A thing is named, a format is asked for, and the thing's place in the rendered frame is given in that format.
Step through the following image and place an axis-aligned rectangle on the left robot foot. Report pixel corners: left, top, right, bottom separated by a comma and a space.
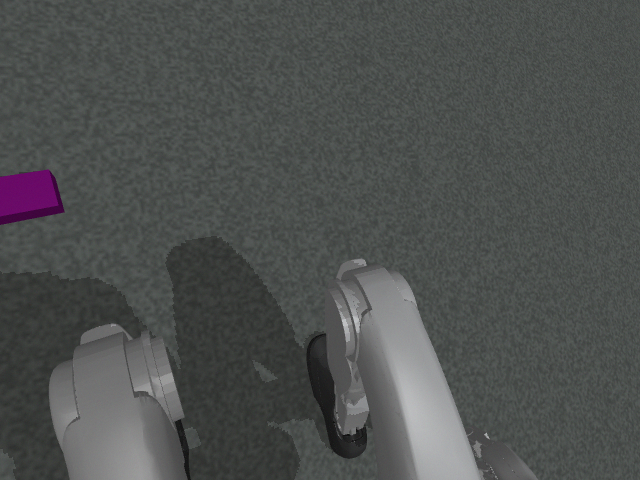
175, 419, 191, 480

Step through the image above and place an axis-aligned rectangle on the small box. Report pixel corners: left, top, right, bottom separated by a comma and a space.
0, 170, 65, 225

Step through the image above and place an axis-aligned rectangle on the right robot foot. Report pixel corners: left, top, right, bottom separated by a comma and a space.
306, 334, 367, 459

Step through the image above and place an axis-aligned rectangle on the right robot hand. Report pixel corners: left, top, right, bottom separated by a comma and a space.
464, 425, 538, 480

